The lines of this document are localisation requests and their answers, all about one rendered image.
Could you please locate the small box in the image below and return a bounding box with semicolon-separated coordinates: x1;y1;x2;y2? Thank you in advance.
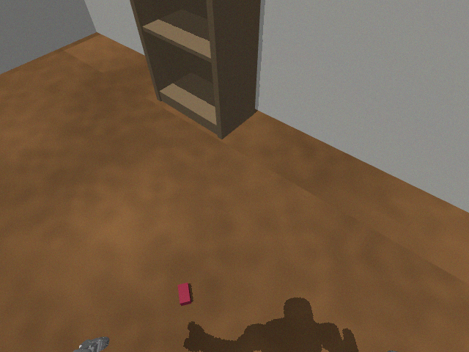
178;283;191;306

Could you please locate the left robot hand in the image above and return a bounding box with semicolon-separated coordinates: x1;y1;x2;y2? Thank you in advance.
73;337;109;352

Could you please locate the bookshelf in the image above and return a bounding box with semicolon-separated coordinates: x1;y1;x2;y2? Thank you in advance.
130;0;261;139

